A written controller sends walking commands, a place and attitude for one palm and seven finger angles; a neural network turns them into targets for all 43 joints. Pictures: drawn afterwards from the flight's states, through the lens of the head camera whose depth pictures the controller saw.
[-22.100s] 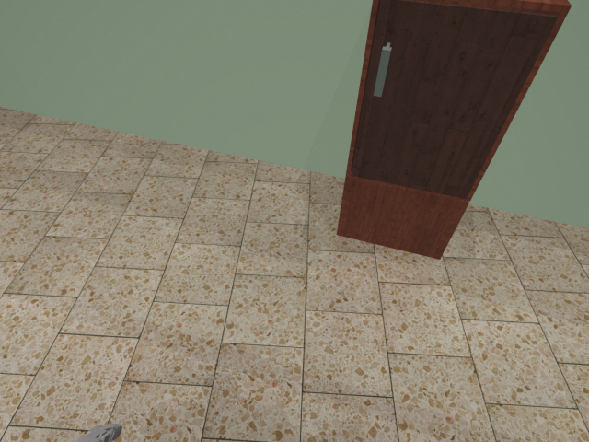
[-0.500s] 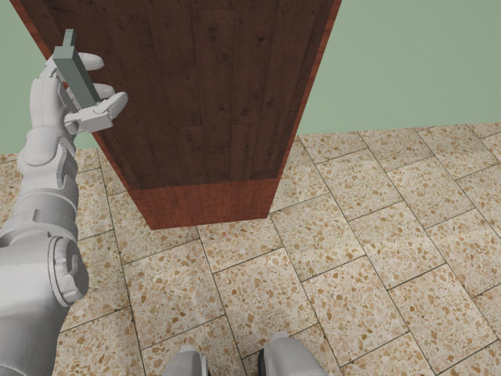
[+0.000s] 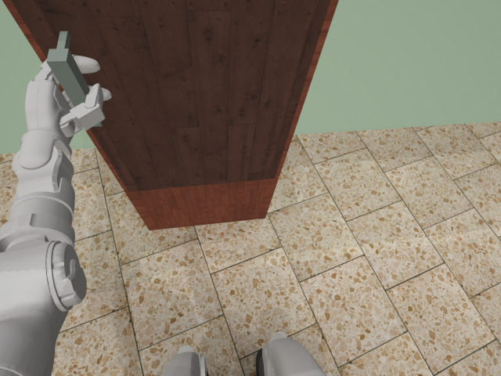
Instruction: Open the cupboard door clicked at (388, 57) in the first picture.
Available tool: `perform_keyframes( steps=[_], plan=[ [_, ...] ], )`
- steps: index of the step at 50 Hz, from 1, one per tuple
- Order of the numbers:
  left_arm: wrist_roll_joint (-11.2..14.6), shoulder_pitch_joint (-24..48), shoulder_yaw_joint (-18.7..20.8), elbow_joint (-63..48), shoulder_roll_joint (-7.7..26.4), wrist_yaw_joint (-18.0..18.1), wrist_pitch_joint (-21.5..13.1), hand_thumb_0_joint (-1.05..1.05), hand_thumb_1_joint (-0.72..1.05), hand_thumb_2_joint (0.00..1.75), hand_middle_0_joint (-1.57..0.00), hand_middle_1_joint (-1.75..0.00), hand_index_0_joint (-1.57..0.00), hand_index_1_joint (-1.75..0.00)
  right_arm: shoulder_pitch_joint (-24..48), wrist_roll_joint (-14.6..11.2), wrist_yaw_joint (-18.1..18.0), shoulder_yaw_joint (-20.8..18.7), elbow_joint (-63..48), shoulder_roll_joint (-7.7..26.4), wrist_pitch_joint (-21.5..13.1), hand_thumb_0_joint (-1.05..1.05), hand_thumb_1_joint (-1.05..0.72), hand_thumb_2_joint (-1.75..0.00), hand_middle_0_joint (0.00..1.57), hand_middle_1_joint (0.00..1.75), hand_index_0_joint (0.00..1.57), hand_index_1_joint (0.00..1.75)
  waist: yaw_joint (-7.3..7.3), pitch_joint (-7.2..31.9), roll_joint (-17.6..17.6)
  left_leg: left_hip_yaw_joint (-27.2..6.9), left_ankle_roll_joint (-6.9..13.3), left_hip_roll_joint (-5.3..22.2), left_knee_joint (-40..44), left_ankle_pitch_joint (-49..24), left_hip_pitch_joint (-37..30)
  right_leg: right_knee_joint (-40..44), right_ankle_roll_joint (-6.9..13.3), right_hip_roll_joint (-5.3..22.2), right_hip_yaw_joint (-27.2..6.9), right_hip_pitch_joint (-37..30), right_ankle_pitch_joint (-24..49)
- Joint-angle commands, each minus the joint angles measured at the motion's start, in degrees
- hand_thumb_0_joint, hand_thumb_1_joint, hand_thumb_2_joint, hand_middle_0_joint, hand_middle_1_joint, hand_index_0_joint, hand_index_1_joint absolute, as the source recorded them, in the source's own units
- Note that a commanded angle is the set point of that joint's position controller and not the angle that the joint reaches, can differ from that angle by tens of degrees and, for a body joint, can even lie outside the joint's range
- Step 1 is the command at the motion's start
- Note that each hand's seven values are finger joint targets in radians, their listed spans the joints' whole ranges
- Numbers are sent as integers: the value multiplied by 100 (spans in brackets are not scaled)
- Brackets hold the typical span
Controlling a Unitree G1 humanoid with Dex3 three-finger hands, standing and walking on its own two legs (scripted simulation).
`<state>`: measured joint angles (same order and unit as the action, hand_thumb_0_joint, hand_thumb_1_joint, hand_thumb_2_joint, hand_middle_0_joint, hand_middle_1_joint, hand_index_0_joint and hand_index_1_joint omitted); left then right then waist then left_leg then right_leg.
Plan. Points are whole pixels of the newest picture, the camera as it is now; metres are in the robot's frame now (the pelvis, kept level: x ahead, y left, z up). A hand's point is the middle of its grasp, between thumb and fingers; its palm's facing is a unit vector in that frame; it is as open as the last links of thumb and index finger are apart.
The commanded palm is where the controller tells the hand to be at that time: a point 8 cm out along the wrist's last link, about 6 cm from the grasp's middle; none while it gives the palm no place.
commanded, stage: pull the door open along its arc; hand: left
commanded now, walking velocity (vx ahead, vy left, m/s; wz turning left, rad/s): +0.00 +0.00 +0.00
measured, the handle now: (80, 82) +0.56 +0.22 +0.09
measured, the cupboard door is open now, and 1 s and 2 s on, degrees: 0 43 42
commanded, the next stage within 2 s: open thumb and fingers to let go in 0.94 s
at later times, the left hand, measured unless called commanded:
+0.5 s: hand (125, 186) +0.37 +0.14 +0.09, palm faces +0.26 -0.96 +0.08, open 6.2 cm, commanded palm +0.32 +0.19 +0.09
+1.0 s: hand (204, 254) +0.28 +0.04 +0.09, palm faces +0.38 -0.92 -0.03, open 6.4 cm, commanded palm +0.23 +0.08 +0.09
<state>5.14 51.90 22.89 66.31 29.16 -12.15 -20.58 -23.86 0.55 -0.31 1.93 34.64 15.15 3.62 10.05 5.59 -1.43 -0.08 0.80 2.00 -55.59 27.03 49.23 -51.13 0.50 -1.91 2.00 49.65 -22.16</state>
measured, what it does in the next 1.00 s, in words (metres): stands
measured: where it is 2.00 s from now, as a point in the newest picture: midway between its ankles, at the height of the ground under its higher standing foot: outside the picture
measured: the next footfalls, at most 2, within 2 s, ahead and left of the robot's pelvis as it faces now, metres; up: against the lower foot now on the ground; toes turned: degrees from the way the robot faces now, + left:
none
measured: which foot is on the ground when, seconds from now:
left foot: down 0.00-1.00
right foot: down 0.00-1.00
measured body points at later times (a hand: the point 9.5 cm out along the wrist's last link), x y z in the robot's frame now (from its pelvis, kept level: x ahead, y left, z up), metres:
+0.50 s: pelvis +0.01 +0.00 +0.02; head +0.06 +0.00 +0.46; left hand +0.35 +0.19 +0.08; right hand +0.14 -0.24 -0.09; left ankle -0.01 +0.11 -0.68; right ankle +0.02 -0.12 -0.68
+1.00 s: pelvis -0.01 -0.04 +0.02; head +0.00 -0.06 +0.47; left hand +0.25 +0.09 +0.09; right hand +0.17 -0.25 -0.08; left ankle -0.01 +0.11 -0.68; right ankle +0.01 -0.12 -0.68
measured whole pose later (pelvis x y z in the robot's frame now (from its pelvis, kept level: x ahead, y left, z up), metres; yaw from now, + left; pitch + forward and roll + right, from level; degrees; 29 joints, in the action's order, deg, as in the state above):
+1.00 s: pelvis -0.01 -0.04 +0.02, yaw +3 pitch +6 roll +0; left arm -4.9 -7.7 -14.6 4.4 -4.8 33.0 -9.0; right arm -12.8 3.3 1.1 -0.1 32.1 10.5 0.4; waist 1.2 6.0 -2.4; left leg -2.3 -2.2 1.0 -48.1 24.5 29.6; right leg -48.4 3.4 -0.9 4.2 31.2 -23.3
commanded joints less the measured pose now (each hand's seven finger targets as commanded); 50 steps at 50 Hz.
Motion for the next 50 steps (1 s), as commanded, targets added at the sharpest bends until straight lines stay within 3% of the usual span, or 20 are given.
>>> perform_keyframes(
  steps=[1,5,7,11,15,16,17,18,19,20,23,25,29,30,34,35,41,46,48,50],
  plan=[
    [230,1666,180,-1700,1232,-101,-443,0,90,90,-40,-135,-40,-135,-864,4,-21,-387,-436,990,-48,0,-90,-90,20,30,20,30,-271,3102,-728,-124,43,-107,556,-2999,-1949,371,70,-121,-37,-1833,2583],
    [384,657,113,-2179,935,-73,-404,0,90,90,-40,-135,-40,-135,-728,-57,17,-432,-620,948,-43,0,-90,-90,20,30,20,30,-439,2930,-329,-47,78,-111,687,-3195,-1845,443,80,-132,-43,-2248,2905],
    [456,110,52,-2637,764,-54,-395,0,90,90,-40,-135,-40,-135,-606,-100,44,-454,-710,906,-47,0,-90,-90,20,30,20,30,-565,2934,-440,-1,63,-104,776,-3361,-1969,475,78,-109,-40,-2371,3015],
    [635,-1242,-149,-3616,295,24,-360,0,90,90,-40,-135,-40,-135,-349,-158,105,-472,-904,804,-129,0,-90,-90,20,30,20,30,-781,2697,-280,77,91,-90,951,-3644,-1980,541,92,-66,-48,-2762,3341],
    [710,-1921,-364,-4489,-34,164,-308,0,90,90,-40,-135,-40,-135,-42,-201,103,-483,-1015,757,-217,0,-90,-90,20,30,20,30,-796,2253,-229,134,81,-116,1087,-3349,-1974,638,82,-46,-38,-2823,3202],
    [997,-1963,188,-4936,-240,828,-268,0,90,90,-40,-135,-40,-135,147,-176,116,-493,-1047,569,-289,0,-90,-90,20,30,20,30,-1182,2292,-216,140,-14,-143,1150,-3295,-1854,667,71,-58,53,-2880,3069],
    [917,-2366,-145,-4972,-779,1284,-167,0,90,90,-40,-135,-40,-135,268,-159,153,-467,-1039,519,-360,0,-90,-90,20,30,20,30,-1122,2057,-283,159,-67,-156,1194,-3162,-1888,674,66,-61,105,-2772,2881],
    [866,-2495,-337,-5102,-1100,1590,-110,0,90,90,-40,-135,-40,-135,321,-146,179,-463,-1021,512,-418,0,-90,-90,20,30,20,30,-1039,1884,-46,123,-92,-137,1217,-3065,-1903,703,50,-57,173,-2633,2735],
    [755,-2612,-441,-5247,-1223,1832,-79,0,90,90,-40,-135,-40,-135,366,-120,199,-473,-996,509,-454,0,-90,-90,20,30,20,30,-1023,1811,-93,127,-109,-145,1208,-2984,-1920,691,53,-42,171,-2588,2659],
    [594,-2684,-490,-5446,-1224,2118,-96,0,90,90,-40,-135,-40,-135,389,-68,206,-471,-981,502,-473,0,-90,-90,20,30,20,30,-1034,1845,114,79,-103,-141,1204,-2987,-1907,657,71,-35,181,-2659,2616],
    [101,-2832,-1044,-5907,-1863,2909,-39,0,90,90,-40,-135,-40,-135,629,68,251,-461,-1002,381,-522,0,-90,-90,20,30,20,30,-1053,1919,-23,110,-116,-162,1188,-2770,-1980,603,80,49,153,-2636,2475],
    [-226,-2841,-1350,-6051,-2139,3409,13,0,90,90,-40,-135,-40,-135,751,151,250,-458,-982,352,-534,0,-90,-90,20,30,20,30,-997,1831,147,54,-102,-161,1162,-2548,-1964,626,86,75,149,-2550,2223],
    [-691,-3023,-2103,-6412,-2992,4303,219,0,90,90,-40,-135,-40,-135,1099,272,260,-443,-1001,230,-540,0,-90,-90,20,30,20,30,-989,1843,134,37,-110,-187,1157,-2210,-2012,660,106,124,153,-2517,1886],
    [-817,-3118,-2341,-6429,-3133,4389,279,0,90,90,-40,-135,-40,-135,1102,288,248,-445,-1008,236,-524,0,-90,-90,20,30,20,30,-921,1773,334,-9,-103,-166,1177,-2141,-2009,702,105,117,165,-2502,1814],
    [-1119,-3259,-2973,-6801,-3503,4533,444,0,90,90,-40,-135,-40,-135,1296,334,172,-454,-1049,174,-478,0,-90,-90,20,30,20,30,-877,1757,284,34,-67,-191,1190,-1938,-2126,819,125,166,95,-2594,1765],
    [-1153,-3374,-3135,-6875,-3602,4541,482,0,90,90,-40,-135,-40,-135,1305,327,157,-454,-1069,174,-471,0,-90,-90,20,30,20,30,-833,1729,487,1,-59,-179,1206,-1897,-2133,870,124,167,95,-2635,1736],
    [-1211,-4105,-3743,-7255,-4053,4583,606,0,90,90,-40,-135,-40,-135,1632,311,106,-395,-1154,62,-527,0,-90,-90,20,30,20,30,-860,1317,491,-12,-27,-214,1245,-1566,-2141,1084,133,224,35,-2660,1415],
    [-1235,-5086,-3992,-7569,-4185,4567,701,0,90,90,-40,-135,-40,-135,1813,282,136,-329,-1251,-33,-610,0,-90,-90,20,30,20,30,-991,1118,317,-6,-24,-277,1261,-1373,-2137,1252,157,261,-41,-2750,1149],
    [-1150,-5364,-4013,-7870,-4189,4544,746,0,90,90,-40,-135,-40,-135,1837,280,136,-317,-1304,-58,-644,0,-90,-90,20,30,20,30,-1016,1187,393,10,-18,-311,1237,-1365,-2174,1339,126,297,-105,-2869,1204],
    [-1106,-5031,-3832,-7729,-3989,4589,790,0,90,90,-40,-135,-40,-135,1884,283,71,-297,-1239,-40,-646,0,-90,-90,20,30,20,30,-948,966,724,-43,-10,-338,1176,-1206,-2093,1535,67,357,-241,-2780,967]
  ],
)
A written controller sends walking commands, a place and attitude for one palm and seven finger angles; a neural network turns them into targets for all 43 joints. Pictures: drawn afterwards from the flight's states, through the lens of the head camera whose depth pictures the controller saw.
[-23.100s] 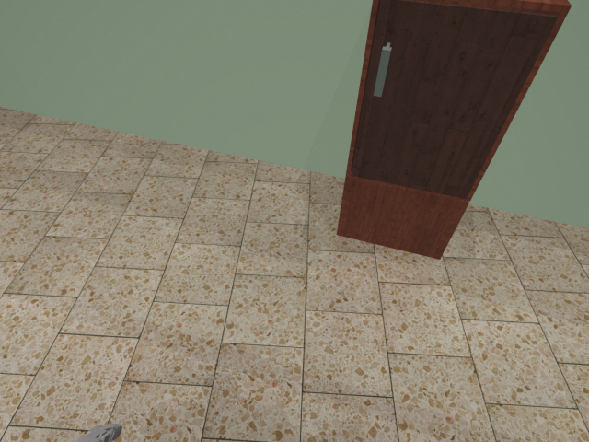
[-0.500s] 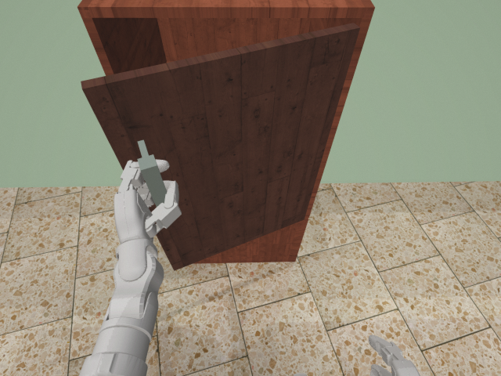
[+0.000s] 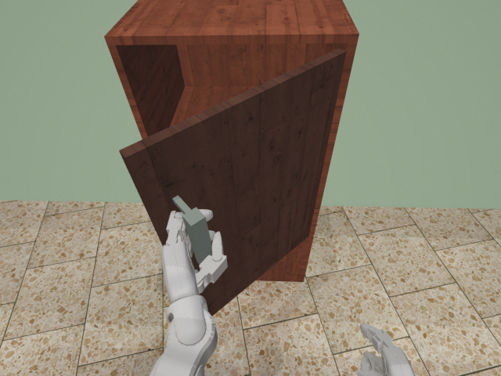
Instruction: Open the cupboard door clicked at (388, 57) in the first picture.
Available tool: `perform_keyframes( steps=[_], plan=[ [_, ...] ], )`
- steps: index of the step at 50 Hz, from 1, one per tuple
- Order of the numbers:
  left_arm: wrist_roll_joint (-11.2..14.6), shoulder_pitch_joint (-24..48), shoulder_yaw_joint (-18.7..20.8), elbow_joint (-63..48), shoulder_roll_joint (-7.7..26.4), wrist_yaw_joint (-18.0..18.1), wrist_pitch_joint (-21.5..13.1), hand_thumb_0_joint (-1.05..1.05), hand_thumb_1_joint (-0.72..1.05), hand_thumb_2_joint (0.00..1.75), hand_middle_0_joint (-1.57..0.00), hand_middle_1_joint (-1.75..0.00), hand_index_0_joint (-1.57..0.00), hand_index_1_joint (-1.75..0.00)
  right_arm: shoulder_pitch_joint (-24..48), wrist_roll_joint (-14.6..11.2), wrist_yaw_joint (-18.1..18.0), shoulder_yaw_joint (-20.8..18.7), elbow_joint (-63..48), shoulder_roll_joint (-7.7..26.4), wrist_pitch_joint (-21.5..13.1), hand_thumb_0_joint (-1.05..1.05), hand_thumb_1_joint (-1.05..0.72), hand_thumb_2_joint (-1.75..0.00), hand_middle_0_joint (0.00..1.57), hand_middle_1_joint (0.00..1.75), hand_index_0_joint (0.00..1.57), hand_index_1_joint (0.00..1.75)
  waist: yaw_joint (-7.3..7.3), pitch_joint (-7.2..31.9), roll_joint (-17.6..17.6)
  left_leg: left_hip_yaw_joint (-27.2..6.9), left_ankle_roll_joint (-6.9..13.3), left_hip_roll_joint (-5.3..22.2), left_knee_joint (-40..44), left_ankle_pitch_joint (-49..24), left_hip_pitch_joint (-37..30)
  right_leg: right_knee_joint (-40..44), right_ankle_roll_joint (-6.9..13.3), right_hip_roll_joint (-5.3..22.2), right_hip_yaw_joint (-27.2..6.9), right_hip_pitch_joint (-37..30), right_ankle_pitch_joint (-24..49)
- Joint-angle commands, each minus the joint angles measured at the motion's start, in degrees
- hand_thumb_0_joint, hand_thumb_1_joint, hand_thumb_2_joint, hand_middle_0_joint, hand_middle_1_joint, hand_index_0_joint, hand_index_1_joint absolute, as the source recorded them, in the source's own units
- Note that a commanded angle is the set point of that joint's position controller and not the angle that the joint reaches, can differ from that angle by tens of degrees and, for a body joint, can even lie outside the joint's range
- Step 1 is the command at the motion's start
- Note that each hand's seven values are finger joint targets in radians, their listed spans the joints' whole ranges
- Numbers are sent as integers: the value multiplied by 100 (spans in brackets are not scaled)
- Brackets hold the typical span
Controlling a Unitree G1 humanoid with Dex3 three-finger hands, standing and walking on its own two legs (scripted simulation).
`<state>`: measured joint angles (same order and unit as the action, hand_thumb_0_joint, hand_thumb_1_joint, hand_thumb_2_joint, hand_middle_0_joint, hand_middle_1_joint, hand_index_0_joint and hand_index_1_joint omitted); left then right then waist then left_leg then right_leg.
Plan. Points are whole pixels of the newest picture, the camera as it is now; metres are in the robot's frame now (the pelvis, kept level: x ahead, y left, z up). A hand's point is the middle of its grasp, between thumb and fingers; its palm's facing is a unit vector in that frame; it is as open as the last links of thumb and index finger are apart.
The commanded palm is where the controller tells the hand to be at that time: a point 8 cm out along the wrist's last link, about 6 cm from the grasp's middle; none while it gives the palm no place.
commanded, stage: open thumb and fingers to let go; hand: left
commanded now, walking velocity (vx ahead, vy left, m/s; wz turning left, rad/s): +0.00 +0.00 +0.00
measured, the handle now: (193, 233) +0.33 +0.11 +0.07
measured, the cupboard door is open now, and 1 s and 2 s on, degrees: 43 42 45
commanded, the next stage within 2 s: slide the hand sideways off the handle in 0.86 s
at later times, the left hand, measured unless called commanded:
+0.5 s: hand (214, 252) +0.29 +0.07 +0.07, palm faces +0.35 -0.94 -0.02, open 11.4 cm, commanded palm +0.24 +0.11 +0.07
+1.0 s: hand (213, 255) +0.29 +0.07 +0.07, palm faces +0.29 -0.96 -0.04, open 14.9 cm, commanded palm +0.24 +0.11 +0.07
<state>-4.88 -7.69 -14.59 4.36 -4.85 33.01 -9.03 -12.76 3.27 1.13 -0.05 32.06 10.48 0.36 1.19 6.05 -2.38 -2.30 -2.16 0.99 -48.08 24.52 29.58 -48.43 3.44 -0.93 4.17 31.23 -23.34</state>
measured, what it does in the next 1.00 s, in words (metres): stands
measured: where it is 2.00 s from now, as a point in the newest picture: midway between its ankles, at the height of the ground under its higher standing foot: outside the picture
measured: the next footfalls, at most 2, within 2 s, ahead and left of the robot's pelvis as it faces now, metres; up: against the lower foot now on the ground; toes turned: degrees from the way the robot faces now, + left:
none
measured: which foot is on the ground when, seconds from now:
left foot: down 0.00-1.00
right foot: down 0.00-1.00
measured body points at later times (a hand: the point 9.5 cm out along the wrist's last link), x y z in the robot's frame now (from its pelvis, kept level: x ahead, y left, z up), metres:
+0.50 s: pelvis +0.00 +0.00 +0.00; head +0.01 -0.02 +0.45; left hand +0.27 +0.12 +0.08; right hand +0.18 -0.21 -0.10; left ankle +0.00 +0.15 -0.70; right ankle +0.02 -0.08 -0.70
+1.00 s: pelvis -0.01 +0.01 +0.00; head +0.00 +0.00 +0.44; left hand +0.26 +0.12 +0.08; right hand +0.17 -0.19 -0.10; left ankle +0.00 +0.15 -0.70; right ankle +0.02 -0.08 -0.70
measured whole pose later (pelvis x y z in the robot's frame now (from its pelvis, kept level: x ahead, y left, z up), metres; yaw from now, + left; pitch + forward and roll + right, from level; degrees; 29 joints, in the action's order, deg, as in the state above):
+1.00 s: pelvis -0.01 +0.01 +0.00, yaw +0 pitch +6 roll +0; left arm -5.0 -2.7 -15.7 6.5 -5.0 32.0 -6.7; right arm -10.1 3.1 0.4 1.0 32.8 9.6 0.9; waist 0.0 5.7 -1.9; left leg -2.0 -1.0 -0.1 -50.5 24.6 31.6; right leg -50.3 2.3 0.2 3.8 32.9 -23.1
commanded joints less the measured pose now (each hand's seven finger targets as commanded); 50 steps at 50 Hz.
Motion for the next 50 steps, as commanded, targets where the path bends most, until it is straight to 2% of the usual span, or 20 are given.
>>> perform_keyframes(
  steps=[1,2,5,8,11,14,17,18,22,24,27,30,34,36,38,42,45,48,49,50],
  plan=[
    [-70,1193,9,-1477,-529,116,-353,0,90,90,-40,-135,-40,-135,838,33,-106,-79,-955,431,-330,0,-90,-90,20,30,20,30,-38,761,853,179,286,-256,392,-806,-72,1400,-276,319,-588,-823,852],
    [-43,1724,198,-1342,-354,183,-366,0,90,90,-40,-135,-40,-135,883,36,-155,-51,-855,426,-326,0,-90,-90,20,30,20,30,31,603,953,145,285,-274,343,-638,16,1516,-306,375,-716,-695,508],
    [-20,1829,453,-1102,-196,231,-405,0,69,81,-38,-133,-38,-133,958,55,-220,-61,-742,388,-345,0,-90,-90,20,30,20,30,-46,607,996,119,276,-297,306,-529,48,1749,-320,465,-984,-725,117],
    [-78,1695,330,-992,-381,199,-426,0,48,72,-37,-130,-37,-130,874,79,-204,-73,-725,365,-333,0,-90,-90,20,30,20,30,-97,1019,759,142,263,-291,359,-773,-5,1416,-310,447,-824,-890,786],
    [-114,1413,280,-954,-430,109,-435,0,27,63,-35,-128,-35,-128,776,70,-187,-113,-752,384,-289,0,-90,-90,20,30,20,30,-123,1265,810,163,260,-268,409,-1000,-24,1177,-312,406,-661,-1080,1425],
    [-122,1655,163,-1031,-495,65,-453,0,6,54,-34,-126,-34,-126,747,57,-181,-118,-764,400,-268,0,-90,-90,20,30,20,30,-34,1178,785,171,268,-257,385,-999,-53,1154,-323,400,-616,-989,1517],
    [-78,1528,142,-1133,-510,33,-462,0,-15,45,-32,-124,-32,-124,752,51,-179,-120,-823,407,-266,0,-90,-90,20,30,20,30,-60,1200,782,168,276,-257,392,-1055,-71,1115,-312,376,-574,-1020,1608],
    [-48,1434,181,-1140,-490,28,-457,0,-22,42,-32,-123,-32,-123,732,45,-185,-119,-840,406,-262,0,-90,-90,20,30,20,30,-86,1243,912,158,272,-257,398,-1070,-48,1094,-318,370,-557,-1081,1664],
    [-54,1410,137,-1160,-528,37,-426,0,-50,30,-30,-120,-30,-120,766,41,-186,-108,-877,410,-240,0,-90,-90,20,30,20,30,-83,1132,813,173,279,-253,392,-1078,-84,1077,-288,334,-499,-955,1540],
    [-56,1330,179,-1162,-507,47,-420,0,-50,30,-30,-120,-30,-120,750,29,-182,-109,-880,400,-243,0,-90,-90,20,30,20,30,-102,1068,800,171,269,-245,399,-1059,-76,1076,-267,314,-475,-915,1447],
    [-70,1335,104,-1229,-572,72,-385,0,-50,30,-27,-105,-27,-105,771,25,-161,-108,-919,416,-242,0,-90,-90,20,30,20,30,-107,1094,765,175,273,-239,414,-1078,-101,1012,-238,269,-392,-861,1353],
    [-129,1275,10,-1290,-656,110,-340,0,-50,30,-25,-90,-25,-90,775,13,-132,-117,-941,413,-245,0,-90,-90,20,30,20,30,-130,1061,511,162,261,-211,427,-1137,-155,933,-163,209,-281,-780,1242],
    [-141,1463,-88,-1238,-784,164,-277,0,-50,30,-22,-70,-22,-70,780,30,-114,-104,-933,418,-256,0,-90,-90,20,30,20,30,-94,1020,594,138,261,-200,410,-1108,-113,845,-156,170,-203,-653,1139],
    [-129,1277,-63,-1210,-784,169,-235,0,-50,30,-20,-60,-20,-60,840,8,-105,-109,-951,412,-241,0,-90,-90,20,30,20,30,-158,1059,483,137,248,-189,429,-1119,-131,808,-126,149,-178,-654,1098],
    [-124,1504,-152,-1198,-888,199,-195,0,-50,30,-18,-50,-18,-50,839,4,-94,-102,-947,427,-240,0,-90,-90,20,30,20,30,-111,1014,556,114,246,-183,428,-1087,-104,772,-125,132,-121,-577,1006],
    [-106,1791,-51,-1078,-818,269,-119,0,-50,30,-15,-30,-15,-30,903,6,-99,-82,-897,430,-219,0,-90,-90,20,30,20,30,-128,996,578,92,249,-195,436,-940,-68,801,-121,130,-130,-503,756],
    [-77,1715,42,-1103,-759,288,-70,0,-50,30,-15,-30,-15,-30,934,0,-114,-89,-916,426,-209,0,-90,-90,20,30,20,30,-193,1105,602,103,246,-216,428,-942,-36,828,-120,134,-163,-593,721],
    [-63,1839,-27,-1029,-863,292,-43,0,-50,30,-15,-30,-15,-30,922,7,-112,-69,-881,409,-208,0,-90,-90,20,30,20,30,-123,1009,694,108,254,-211,397,-899,-52,864,-137,138,-169,-491,671],
    [-646,1697,-1198,-1078,-220,-973,-329,0,-50,30,-15,-30,-15,-30,436,-30,-80,-67,-695,658,-191,0,-90,-90,20,30,20,30,359,598,1006,121,373,-214,345,-992,-156,773,-157,170,-357,-233,1232],
    [-378,1974,-707,-1432,225,-1688,-600,0,-50,30,-15,-30,-15,-30,383,-97,-122,-137,-906,671,-183,0,-90,-90,20,30,20,30,211,1050,727,143,409,-229,316,-1098,-146,662,-125,210,-357,-465,1532]
  ],
)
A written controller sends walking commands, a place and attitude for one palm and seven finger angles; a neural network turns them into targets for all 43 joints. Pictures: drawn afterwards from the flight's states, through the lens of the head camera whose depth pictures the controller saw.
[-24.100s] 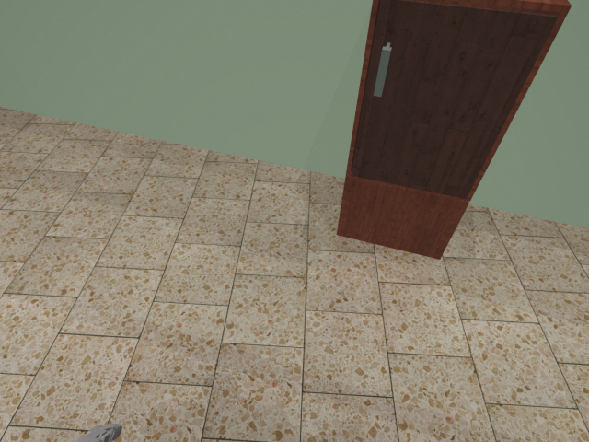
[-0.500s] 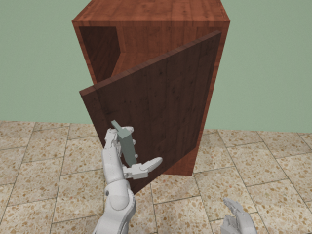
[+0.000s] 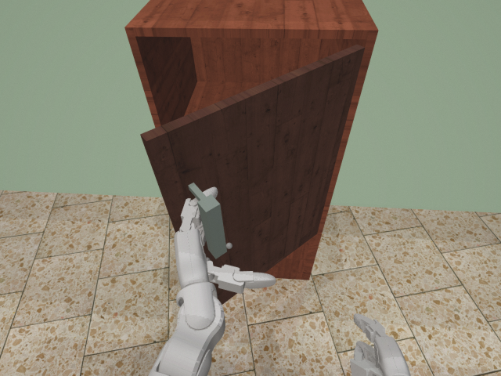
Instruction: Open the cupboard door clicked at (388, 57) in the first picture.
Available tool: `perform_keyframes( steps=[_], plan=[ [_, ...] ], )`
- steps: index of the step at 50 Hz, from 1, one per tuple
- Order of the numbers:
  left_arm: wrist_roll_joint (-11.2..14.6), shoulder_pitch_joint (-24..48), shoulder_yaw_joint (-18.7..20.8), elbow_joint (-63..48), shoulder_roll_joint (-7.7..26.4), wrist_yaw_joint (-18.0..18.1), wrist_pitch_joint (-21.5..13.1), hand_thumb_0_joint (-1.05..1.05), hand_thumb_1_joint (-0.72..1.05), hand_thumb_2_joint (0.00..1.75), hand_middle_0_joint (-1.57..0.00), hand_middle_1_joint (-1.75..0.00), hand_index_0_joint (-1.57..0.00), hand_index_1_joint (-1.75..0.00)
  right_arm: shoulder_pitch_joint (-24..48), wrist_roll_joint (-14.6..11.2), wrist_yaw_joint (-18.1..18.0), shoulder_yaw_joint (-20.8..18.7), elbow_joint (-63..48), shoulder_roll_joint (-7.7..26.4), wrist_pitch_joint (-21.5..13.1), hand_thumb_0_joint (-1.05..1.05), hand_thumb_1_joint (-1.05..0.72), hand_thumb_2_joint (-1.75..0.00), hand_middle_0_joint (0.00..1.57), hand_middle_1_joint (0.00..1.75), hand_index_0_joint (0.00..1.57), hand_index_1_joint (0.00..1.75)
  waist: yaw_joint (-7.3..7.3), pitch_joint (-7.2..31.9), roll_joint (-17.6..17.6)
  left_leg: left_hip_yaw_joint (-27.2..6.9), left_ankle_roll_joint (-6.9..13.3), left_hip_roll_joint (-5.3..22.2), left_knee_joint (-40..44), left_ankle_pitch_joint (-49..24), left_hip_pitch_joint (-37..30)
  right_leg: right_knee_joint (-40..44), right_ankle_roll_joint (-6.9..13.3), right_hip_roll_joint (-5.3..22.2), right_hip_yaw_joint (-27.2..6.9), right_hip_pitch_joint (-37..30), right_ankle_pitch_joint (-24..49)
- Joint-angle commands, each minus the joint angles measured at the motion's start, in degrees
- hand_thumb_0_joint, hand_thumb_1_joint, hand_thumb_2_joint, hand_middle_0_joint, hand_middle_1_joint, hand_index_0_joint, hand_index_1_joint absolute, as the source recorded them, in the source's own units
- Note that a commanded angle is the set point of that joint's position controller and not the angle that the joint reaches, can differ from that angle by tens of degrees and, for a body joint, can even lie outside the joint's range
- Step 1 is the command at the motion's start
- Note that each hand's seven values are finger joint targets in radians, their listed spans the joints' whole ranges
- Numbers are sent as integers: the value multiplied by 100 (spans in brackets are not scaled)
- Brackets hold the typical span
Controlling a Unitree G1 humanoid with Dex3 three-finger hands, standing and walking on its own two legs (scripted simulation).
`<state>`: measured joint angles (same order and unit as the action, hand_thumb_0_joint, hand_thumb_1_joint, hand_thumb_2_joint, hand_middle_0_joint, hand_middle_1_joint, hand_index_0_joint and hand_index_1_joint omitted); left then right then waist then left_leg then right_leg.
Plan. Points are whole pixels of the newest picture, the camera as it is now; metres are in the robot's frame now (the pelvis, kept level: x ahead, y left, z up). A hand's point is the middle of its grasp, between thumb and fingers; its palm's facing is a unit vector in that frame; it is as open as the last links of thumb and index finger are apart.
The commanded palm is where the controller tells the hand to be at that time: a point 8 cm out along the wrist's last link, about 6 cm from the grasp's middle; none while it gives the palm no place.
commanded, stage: slide the hand sideways off the handle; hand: left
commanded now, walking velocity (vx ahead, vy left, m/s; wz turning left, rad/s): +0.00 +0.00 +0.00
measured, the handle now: (206, 220) +0.34 +0.10 +0.08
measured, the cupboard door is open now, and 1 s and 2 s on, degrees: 42 45 45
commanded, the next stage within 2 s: draw the hand back to the body in 1.16 s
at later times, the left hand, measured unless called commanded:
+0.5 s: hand (217, 278) +0.25 +0.06 +0.08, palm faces -0.10 -0.99 -0.02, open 16.2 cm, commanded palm +0.22 +0.13 +0.07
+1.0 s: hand (172, 305) +0.21 +0.12 +0.07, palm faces -0.01 -1.00 -0.04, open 16.2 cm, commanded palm +0.18 +0.18 +0.07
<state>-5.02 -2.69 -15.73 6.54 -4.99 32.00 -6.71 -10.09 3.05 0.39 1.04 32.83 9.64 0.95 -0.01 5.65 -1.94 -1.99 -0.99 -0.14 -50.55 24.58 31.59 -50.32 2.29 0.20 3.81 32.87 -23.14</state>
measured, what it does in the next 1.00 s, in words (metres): stands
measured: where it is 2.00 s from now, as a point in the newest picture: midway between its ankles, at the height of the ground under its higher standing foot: outside the picture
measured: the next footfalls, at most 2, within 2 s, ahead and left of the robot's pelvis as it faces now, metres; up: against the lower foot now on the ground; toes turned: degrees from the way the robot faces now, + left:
none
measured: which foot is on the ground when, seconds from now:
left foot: down 0.00-1.00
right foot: down 0.00-1.00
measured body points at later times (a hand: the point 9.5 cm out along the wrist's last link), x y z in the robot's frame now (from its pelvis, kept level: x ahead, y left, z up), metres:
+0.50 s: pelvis +0.00 +0.01 +0.00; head +0.01 +0.00 +0.45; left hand +0.25 +0.12 +0.08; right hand +0.17 -0.21 -0.08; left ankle +0.01 +0.13 -0.69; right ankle +0.03 -0.10 -0.69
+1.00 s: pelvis +0.01 +0.00 -0.01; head +0.04 -0.01 +0.44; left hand +0.20 +0.17 +0.08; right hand +0.20 -0.22 -0.08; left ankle +0.01 +0.13 -0.69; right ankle +0.03 -0.10 -0.69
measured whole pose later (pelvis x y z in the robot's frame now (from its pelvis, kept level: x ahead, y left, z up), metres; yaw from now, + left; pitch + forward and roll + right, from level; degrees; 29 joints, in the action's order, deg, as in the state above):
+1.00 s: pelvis +0.01 +0.00 -0.01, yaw +0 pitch +8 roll +0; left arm 7.0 -32.5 -4.3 -17.5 7.8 -3.4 -15.7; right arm -15.6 -0.7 -1.4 1.2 23.9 12.4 -5.0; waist -0.9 6.1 -2.1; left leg -1.8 -0.9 0.1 -55.8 28.4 35.5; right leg -55.3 2.0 0.0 3.6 36.8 -26.7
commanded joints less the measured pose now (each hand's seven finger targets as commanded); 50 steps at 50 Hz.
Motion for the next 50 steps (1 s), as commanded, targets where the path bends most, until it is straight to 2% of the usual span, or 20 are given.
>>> perform_keyframes(
  steps=[1,3,5,6,8,9,11,15,16,20,22,27,30,31,36,40,42,45,46,50],
  plan=[
    [-258,1432,-458,-1613,490,-2008,-1015,0,-50,30,-15,-30,-15,-30,130,-80,-101,-212,-1038,725,-268,0,-90,-90,20,30,20,30,235,1218,627,133,314,-143,541,-1148,-320,792,-31,121,-391,-825,1709],
    [7,1422,-503,-1852,534,-2727,-1236,0,-50,30,-15,-30,-15,-30,132,-156,-155,-173,-1140,716,-381,0,-90,-90,20,30,20,30,250,1315,323,131,308,-147,541,-1042,-422,778,-28,119,-400,-808,1561],
    [524,1244,-438,-1800,343,-3149,-1214,0,-50,30,-15,-30,-15,-30,181,-273,-188,-113,-1287,693,-507,0,-90,-90,20,30,20,30,221,1077,130,87,271,-126,646,-713,-426,895,-9,63,-335,-668,1017],
    [774,1238,-411,-1649,162,-3180,-1134,0,-50,30,-15,-30,-15,-30,227,-318,-208,-64,-1319,678,-566,0,-90,-90,20,30,20,30,266,769,293,45,251,-117,716,-439,-348,998,-40,32,-270,-518,620],
    [1111,1060,3,-1644,235,-3033,-994,0,-50,30,-15,-30,-15,-30,323,-365,-234,-59,-1394,715,-667,0,-90,-90,20,30,20,30,126,680,602,0,201,-125,831,-74,-219,1183,-65,21,-263,-531,-83],
    [1158,947,214,-1614,342,-2898,-929,0,-50,30,-15,-30,-15,-30,340,-362,-241,-58,-1408,736,-689,0,-90,-90,20,30,20,30,66,661,721,-2,186,-127,884,-15,-176,1224,-73,25,-261,-555,-247],
    [1047,962,441,-1717,543,-2604,-876,0,-50,30,-15,-30,-15,-30,351,-330,-215,-59,-1428,742,-709,0,-90,-90,20,30,20,30,-16,728,769,6,193,-145,927,-94,-168,1174,-70,43,-261,-615,-213],
    [585,143,401,-1884,611,-2308,-932,0,-50,30,-15,-30,-15,-30,154,-264,-82,-111,-1508,741,-694,0,-90,-90,20,30,20,30,-124,879,627,66,195,-114,887,-522,-192,888,-28,30,-177,-682,413],
    [551,116,386,-2003,608,-2298,-959,0,-50,30,-15,-30,-15,-30,159,-249,-59,-112,-1536,721,-691,0,-90,-90,20,30,20,30,-107,857,511,102,202,-105,858,-579,-206,859,-31,32,-187,-654,537],
    [529,-308,666,-2180,947,-2385,-1001,0,-50,30,-15,-30,-15,-30,141,-250,-63,-114,-1602,744,-626,0,-90,-90,20,30,20,30,-143,734,614,149,214,-116,821,-441,6,936,-31,31,-293,-736,384],
    [579,-313,659,-2370,962,-2476,-1015,0,-50,30,-15,-30,-15,-30,159,-254,-84,-95,-1636,723,-617,0,-90,-90,20,30,20,30,-92,670,452,175,214,-124,790,-352,18,956,-45,35,-339,-664,299],
    [813,-1165,641,-2800,839,-2673,-1006,0,-50,30,-15,-30,-15,-30,85,-299,-91,-103,-1728,726,-679,0,-90,-90,20,30,20,30,-93,697,299,154,189,-97,740,-609,-88,827,-41,-28,-225,-686,710],
    [862,-1571,754,-2928,973,-2744,-1004,0,-50,30,-15,-30,-15,-30,19,-301,-106,-112,-1750,758,-709,0,-90,-90,20,30,20,30,-68,692,571,118,193,-91,680,-710,7,771,-60,-44,-211,-725,876],
    [828,-1511,709,-3076,973,-2763,-1041,0,-50,30,-15,-30,-15,-30,26,-294,-101,-123,-1758,759,-721,0,-90,-90,20,30,20,30,-31,667,455,119,198,-95,632,-777,0,718,-67,-32,-228,-658,991],
    [841,-2119,931,-3311,1229,-2971,-1176,0,-50,30,-15,-30,-15,-30,-70,-285,-110,-158,-1804,772,-768,0,-90,-90,20,30,20,30,-64,749,484,118,206,-111,461,-898,142,576,-77,-25,-271,-658,1208],
    [981,-2368,1093,-3537,1358,-3184,-1237,0,-50,30,-15,-30,-15,-30,-104,-311,-147,-173,-1852,786,-800,0,-90,-90,20,30,20,30,-70,756,296,123,201,-132,340,-901,233,530,-77,-28,-313,-621,1209],
    [1067,-2433,1135,-3567,1372,-3286,-1256,0,-50,30,-15,-30,-15,-30,-130,-322,-163,-173,-1859,795,-831,0,-90,-90,20,30,20,30,-13,726,369,123,200,-142,272,-841,305,536,-111,-15,-336,-561,1179],
    [1202,-2797,1387,-3610,1526,-3416,-1277,0,-50,30,-15,-30,-15,-30,-152,-353,-197,-209,-1870,812,-871,0,-90,-90,20,30,20,30,-66,876,481,105,196,-137,196,-949,345,490,-117,-26,-352,-654,1301],
    [1235,-2850,1318,-3728,1469,-3478,-1297,0,-50,30,-15,-30,-15,-30,-139,-355,-199,-206,-1895,805,-896,0,-90,-90,20,30,20,30,-63,908,368,116,194,-146,177,-975,339,459,-129,-14,-356,-643,1377],
    [1352,-2938,1468,-3676,1638,-3699,-1314,0,-50,30,-15,-30,-15,-30,-174,-380,-246,-218,-1879,852,-942,0,-90,-90,20,30,20,30,2,692,521,86,194,-150,56,-806,586,526,-167,15,-483,-537,1140]
  ],
)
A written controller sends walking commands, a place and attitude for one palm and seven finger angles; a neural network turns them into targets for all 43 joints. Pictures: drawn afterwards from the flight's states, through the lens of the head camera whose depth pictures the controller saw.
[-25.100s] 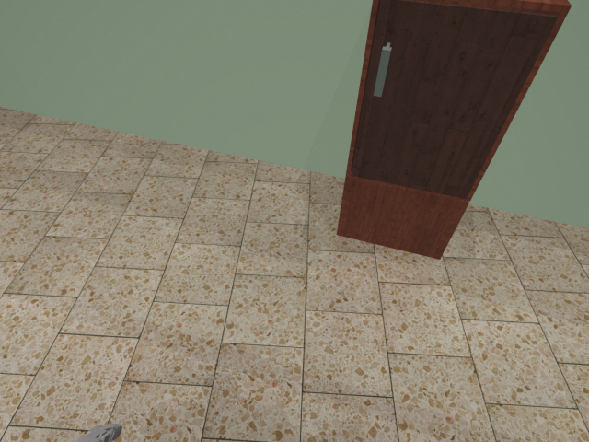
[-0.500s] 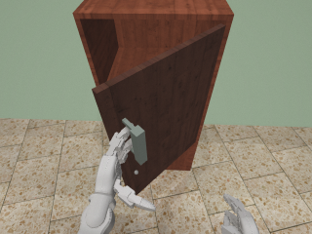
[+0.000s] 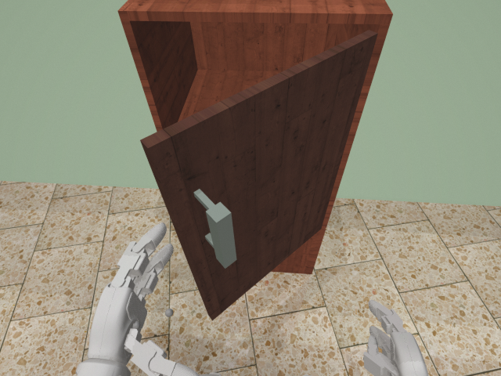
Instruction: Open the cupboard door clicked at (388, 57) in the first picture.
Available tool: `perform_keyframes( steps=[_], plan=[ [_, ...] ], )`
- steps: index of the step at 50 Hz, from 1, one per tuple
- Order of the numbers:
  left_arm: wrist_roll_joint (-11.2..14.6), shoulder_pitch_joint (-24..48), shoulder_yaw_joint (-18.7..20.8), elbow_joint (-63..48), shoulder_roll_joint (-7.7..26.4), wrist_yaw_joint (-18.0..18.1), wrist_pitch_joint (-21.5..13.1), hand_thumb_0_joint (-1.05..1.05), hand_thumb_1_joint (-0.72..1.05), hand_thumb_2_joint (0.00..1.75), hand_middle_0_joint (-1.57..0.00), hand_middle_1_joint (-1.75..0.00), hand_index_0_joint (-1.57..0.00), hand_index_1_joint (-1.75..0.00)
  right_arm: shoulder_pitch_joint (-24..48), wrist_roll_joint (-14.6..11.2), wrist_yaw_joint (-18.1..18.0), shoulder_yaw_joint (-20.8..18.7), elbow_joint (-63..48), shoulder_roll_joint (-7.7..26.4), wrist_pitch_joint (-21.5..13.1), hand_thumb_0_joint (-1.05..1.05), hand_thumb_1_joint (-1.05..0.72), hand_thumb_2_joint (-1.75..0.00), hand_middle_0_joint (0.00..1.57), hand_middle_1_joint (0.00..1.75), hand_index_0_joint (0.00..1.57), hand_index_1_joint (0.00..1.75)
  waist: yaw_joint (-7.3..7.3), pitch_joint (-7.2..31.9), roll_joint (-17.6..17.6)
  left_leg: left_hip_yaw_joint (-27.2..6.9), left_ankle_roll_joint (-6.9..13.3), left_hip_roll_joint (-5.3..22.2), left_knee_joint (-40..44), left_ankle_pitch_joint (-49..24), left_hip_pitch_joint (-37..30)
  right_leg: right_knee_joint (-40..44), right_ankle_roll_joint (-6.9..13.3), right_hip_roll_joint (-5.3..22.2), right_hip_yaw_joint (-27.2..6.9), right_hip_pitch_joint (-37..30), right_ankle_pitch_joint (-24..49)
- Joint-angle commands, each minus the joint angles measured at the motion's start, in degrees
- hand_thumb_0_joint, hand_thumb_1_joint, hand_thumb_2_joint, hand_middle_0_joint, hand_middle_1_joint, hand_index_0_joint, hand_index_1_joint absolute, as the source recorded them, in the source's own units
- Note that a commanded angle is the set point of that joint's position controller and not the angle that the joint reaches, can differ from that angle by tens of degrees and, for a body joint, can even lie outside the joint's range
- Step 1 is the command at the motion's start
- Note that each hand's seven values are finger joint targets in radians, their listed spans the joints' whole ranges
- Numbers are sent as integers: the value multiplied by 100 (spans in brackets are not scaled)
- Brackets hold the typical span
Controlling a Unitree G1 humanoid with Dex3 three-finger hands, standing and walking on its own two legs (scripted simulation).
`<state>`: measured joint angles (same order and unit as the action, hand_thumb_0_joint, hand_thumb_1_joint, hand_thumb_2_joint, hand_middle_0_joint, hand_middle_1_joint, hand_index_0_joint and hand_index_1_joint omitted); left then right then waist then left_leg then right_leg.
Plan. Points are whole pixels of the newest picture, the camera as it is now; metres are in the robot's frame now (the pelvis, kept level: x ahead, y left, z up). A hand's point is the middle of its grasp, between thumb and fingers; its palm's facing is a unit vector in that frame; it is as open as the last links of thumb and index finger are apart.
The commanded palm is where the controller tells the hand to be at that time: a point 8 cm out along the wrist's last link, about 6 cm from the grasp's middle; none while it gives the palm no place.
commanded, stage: slide the hand sideways off the handle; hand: left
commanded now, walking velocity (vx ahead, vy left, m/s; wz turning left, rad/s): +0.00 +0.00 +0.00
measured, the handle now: (214, 228) +0.32 +0.08 +0.09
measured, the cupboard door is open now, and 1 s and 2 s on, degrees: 45 45 45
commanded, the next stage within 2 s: draw the hand back to the body in 0.16 s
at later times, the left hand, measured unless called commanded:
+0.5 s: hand (134, 308) +0.19 +0.16 +0.11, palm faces -0.02 -1.00 -0.08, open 16.3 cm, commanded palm +0.15 +0.22 +0.12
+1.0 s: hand (62, 291) +0.19 +0.22 +0.16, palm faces +0.25 -0.91 -0.33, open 14.5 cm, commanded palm +0.15 +0.27 +0.18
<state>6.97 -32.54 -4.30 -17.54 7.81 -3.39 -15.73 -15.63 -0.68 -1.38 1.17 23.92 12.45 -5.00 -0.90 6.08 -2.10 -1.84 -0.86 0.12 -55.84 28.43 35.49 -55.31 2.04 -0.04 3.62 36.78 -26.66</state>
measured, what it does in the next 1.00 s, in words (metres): stands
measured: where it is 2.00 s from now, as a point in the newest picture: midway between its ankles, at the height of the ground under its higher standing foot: outside the picture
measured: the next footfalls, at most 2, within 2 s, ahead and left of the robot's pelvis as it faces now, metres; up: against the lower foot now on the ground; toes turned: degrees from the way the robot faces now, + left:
none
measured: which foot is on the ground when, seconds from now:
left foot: down 0.00-1.00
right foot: down 0.00-1.00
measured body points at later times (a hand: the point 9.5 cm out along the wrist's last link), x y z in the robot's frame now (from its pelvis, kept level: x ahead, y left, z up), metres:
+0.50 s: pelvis +0.00 +0.02 +0.00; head +0.01 +0.00 +0.45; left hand +0.18 +0.21 +0.11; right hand +0.18 -0.20 -0.06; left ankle +0.00 +0.13 -0.68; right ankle +0.01 -0.10 -0.68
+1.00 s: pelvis +0.00 +0.02 +0.03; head -0.01 +0.01 +0.48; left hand +0.17 +0.27 +0.17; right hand +0.19 -0.19 -0.03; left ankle +0.00 +0.13 -0.68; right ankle +0.01 -0.10 -0.68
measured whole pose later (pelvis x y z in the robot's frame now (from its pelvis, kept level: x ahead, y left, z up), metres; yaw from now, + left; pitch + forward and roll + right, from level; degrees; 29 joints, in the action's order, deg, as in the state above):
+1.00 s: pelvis +0.00 +0.02 +0.03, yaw +0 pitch +1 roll -1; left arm 2.8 -33.8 7.0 -28.0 16.7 5.2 -2.3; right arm -15.6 -1.2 -5.8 3.4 28.6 12.3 -8.3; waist -2.8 3.4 -3.7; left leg -1.2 1.0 -0.6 -42.8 23.3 20.1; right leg -40.4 0.1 0.4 2.9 20.5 -20.5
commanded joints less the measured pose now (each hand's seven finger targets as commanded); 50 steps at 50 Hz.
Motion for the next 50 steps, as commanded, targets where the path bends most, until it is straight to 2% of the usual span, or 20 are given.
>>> perform_keyframes(
  steps=[1,5,8,10,12,13,15,19,20,23,25,32,36,38,39,40,41,42,44,50],
  plan=[
    [167,55,335,-1305,393,-228,-430,0,-50,30,-15,-30,-15,-30,387,-5,-74,-233,-992,582,-364,0,-90,-90,20,30,20,30,109,629,442,66,179,-172,567,-1133,213,1022,-145,47,-466,-842,1374],
    [298,-49,551,-1330,561,-418,-479,0,-50,30,-15,-30,-15,-30,387,-41,-117,-255,-993,604,-423,0,-90,-90,20,30,20,30,86,640,398,48,180,-173,492,-1053,281,1032,-123,41,-501,-777,1094],
    [397,174,406,-1512,423,-479,-514,0,-50,30,-15,-30,-15,-30,367,-54,-135,-235,-1026,612,-504,0,-90,-90,20,30,20,30,140,677,242,32,181,-187,462,-999,246,986,-121,30,-449,-646,962],
    [410,125,508,-1504,504,-451,-514,0,-50,30,-15,-30,-15,-30,391,-59,-153,-245,-1012,625,-547,0,-90,-90,20,30,20,30,96,709,187,15,179,-176,453,-1034,234,935,-93,4,-401,-614,925],
    [375,85,312,-1513,356,-424,-483,0,-50,30,-15,-30,-15,-30,348,-68,-138,-239,-1045,616,-582,0,-90,-90,20,30,20,30,127,709,190,-7,177,-168,502,-989,167,852,-92,-24,-268,-488,888],
    [379,96,324,-1471,358,-402,-444,0,-50,30,-15,-30,-15,-30,338,-70,-143,-242,-1047,619,-589,0,-90,-90,20,30,20,30,120,690,256,-15,176,-169,505,-934,209,874,-96,-22,-283,-480,799],
    [312,159,606,-1590,690,-302,-355,0,-50,30,-15,-30,-15,-30,356,-81,-165,-249,-1043,634,-569,0,-90,-90,20,30,20,30,48,746,206,-19,185,-150,572,-952,152,905,-74,-39,-292,-588,746],
    [301,48,756,-1894,770,-189,-97,0,-50,30,-15,-30,-15,-30,357,-117,-184,-206,-1104,575,-558,0,-90,-90,20,30,20,30,-24,870,50,-3,192,-140,766,-1099,-79,912,-77,-51,-178,-793,1007],
    [344,-57,950,-1741,849,-168,1,0,-50,30,-15,-30,-15,-30,376,-128,-200,-210,-1060,570,-534,0,-90,-90,20,30,20,30,-62,829,246,-21,190,-127,800,-1097,-42,975,-74,-67,-177,-885,977],
    [473,-72,823,-1906,661,-262,144,0,-50,30,-15,-30,-15,-30,434,-168,-207,-155,-1077,580,-574,0,-90,-90,20,30,20,30,-32,643,113,-26,174,-119,935,-1156,-196,1042,-88,-79,-106,-900,1108],
    [572,-155,902,-1856,698,-345,264,0,-50,30,-15,-30,-15,-30,454,-175,-219,-144,-1029,597,-601,0,-90,-90,20,30,20,30,-36,551,267,-59,178,-93,997,-1217,-216,1116,-90,-92,-74,-995,1172],
    [610,136,1050,-2236,915,-527,465,0,-50,30,-15,-30,-15,-30,421,-196,-260,-97,-950,637,-743,0,-90,-90,20,30,20,30,-1,348,-116,-139,155,-61,1241,-1226,-603,1210,-87,-108,56,-930,1120],
    [726,98,1404,-2225,1072,-553,595,0,-40,34,-15,-30,-15,-30,479,-200,-284,-87,-877,641,-779,0,-90,-90,20,30,20,30,-87,397,102,-146,142,-56,1360,-1309,-681,1325,-93,-118,75,-1185,1213],
    [798,231,1596,-2236,1195,-591,678,0,-32,37,-16,-30,-16,-30,523,-219,-309,-72,-817,651,-795,0,-90,-90,20,30,20,30,-96,303,-19,-138,140,-60,1415,-1258,-731,1414,-91,-114,68,-1223,1163],
    [-71,496,1785,-2655,2058,165,729,0,-29,39,-16,-30,-16,-30,501,-138,-453,-75,-852,587,-722,0,-90,-90,20,30,20,30,-291,324,-73,-75,167,16,1684,-1278,-738,1695,-5,17,-272,-1510,1158],
    [-163,286,1741,-2435,1769,510,861,0,-26,40,-16,-30,-16,-30,505,-80,-509,-36,-769,500,-700,0,-90,-90,20,30,20,30,-209,38,-26,-35,163,-20,1737,-1149,-811,1917,-13,47,-259,-1416,981],
    [-179,137,1502,-2379,1423,622,945,0,-22,42,-16,-30,-16,-30,488,-66,-511,-14,-767,498,-684,0,-90,-90,20,30,20,30,-152,-68,8,-55,151,-20,1777,-1169,-857,1934,-24,58,-217,-1407,1000],
    [-271,109,1405,-2316,1322,715,993,0,-18,43,-16,-30,-16,-30,463,-67,-492,0,-688,497,-655,0,-90,-90,20,30,20,30,-140,-120,-279,-38,147,-1,1830,-1280,-960,1945,-24,75,-185,-1484,1082],
    [-366,133,1441,-2315,1381,852,1015,0,-12,47,-16,-30,-16,-30,524,-56,-468,8,-607,524,-614,0,-90,-90,20,30,20,30,-144,-130,-338,-85,140,37,2001,-1427,-1173,2029,-33,65,-130,-1628,1159],
    [-489,310,1866,-2257,1775,1109,929,0,9,55,-17,-30,-17,-30,740,5,-527,-20,-362,571,-658,0,-90,-90,20,30,20,30,-194,-73,103,-25,183,46,2435,-1574,-1694,2487,-56,78,-126,-2191,1313]
  ],
)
